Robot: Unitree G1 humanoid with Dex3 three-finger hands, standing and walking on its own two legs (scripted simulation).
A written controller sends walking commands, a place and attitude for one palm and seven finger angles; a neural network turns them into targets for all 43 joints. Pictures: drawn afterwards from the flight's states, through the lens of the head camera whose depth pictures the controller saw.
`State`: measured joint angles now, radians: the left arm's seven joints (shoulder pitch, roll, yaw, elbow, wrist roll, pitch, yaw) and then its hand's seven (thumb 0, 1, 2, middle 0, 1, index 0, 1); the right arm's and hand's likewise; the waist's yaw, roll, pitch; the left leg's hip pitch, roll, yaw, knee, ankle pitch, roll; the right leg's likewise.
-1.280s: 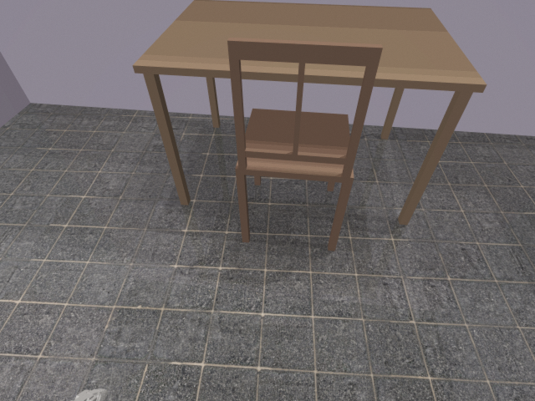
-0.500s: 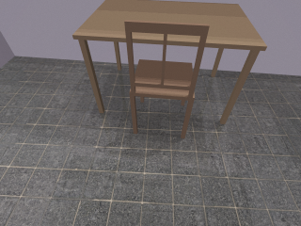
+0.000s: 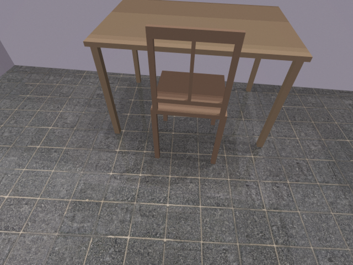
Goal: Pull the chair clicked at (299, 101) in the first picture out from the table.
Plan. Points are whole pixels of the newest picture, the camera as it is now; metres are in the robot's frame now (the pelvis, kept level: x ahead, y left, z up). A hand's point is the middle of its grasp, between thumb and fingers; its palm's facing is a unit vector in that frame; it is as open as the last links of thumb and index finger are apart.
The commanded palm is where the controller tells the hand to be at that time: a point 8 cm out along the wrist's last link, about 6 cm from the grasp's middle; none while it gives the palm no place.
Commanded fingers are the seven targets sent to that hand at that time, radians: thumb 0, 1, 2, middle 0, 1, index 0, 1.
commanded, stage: look at it before walking up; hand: left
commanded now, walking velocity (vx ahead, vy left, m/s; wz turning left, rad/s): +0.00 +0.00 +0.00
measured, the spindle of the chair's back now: (191, 73) +0.95 -0.02 -0.08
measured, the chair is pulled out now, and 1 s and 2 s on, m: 0.00 0.00 0.00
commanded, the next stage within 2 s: walk to a spot facing it in 0.16 s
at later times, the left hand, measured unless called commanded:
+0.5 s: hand out of the picture +0.04 +0.23 -0.18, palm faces +0.05 -0.97 -0.23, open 7.4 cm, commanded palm none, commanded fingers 0.00 0.90 0.90 -0.20 -0.30 -0.20 -0.30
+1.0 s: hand (118, 222) +0.28 +0.20 -0.19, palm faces -0.02 -0.98 -0.21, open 7.3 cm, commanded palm none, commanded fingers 0.00 0.90 0.90 -0.20 -0.30 -0.20 -0.30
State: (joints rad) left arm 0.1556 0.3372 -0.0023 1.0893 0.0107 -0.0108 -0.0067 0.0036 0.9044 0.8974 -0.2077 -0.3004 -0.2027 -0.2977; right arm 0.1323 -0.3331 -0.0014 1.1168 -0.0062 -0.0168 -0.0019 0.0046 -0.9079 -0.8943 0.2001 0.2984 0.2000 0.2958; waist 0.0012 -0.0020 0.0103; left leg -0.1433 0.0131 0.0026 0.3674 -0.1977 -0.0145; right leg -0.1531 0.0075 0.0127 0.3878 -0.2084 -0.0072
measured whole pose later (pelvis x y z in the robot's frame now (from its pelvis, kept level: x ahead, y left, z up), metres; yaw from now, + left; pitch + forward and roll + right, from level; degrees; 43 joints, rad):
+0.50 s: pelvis +0.03 +0.02 -0.01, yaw +2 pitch -1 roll -1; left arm 0.28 0.26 0.01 1.08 0.02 0.00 -0.01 0.00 0.91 0.90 -0.21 -0.30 -0.20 -0.30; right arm 0.27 -0.25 0.00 1.13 -0.02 0.01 0.00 0.00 -0.91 -0.89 0.20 0.30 0.20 0.30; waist 0.00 0.00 -0.04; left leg -0.21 0.03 0.02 0.57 -0.40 0.01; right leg -0.13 0.00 -0.03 0.46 -0.31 0.00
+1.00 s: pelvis +0.19 +0.01 -0.03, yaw -1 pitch -1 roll +0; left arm 0.16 0.18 0.06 1.01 0.02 -0.05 -0.02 0.01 0.92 0.90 -0.20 -0.30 -0.20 -0.30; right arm 0.54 -0.09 -0.02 1.22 -0.01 -0.06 -0.03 0.00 -0.91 -0.89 0.20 0.30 0.20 0.30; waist -0.04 0.01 0.08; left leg 0.03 0.04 0.10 0.60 -0.53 0.01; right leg -0.43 -0.01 -0.13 0.62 -0.19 -0.08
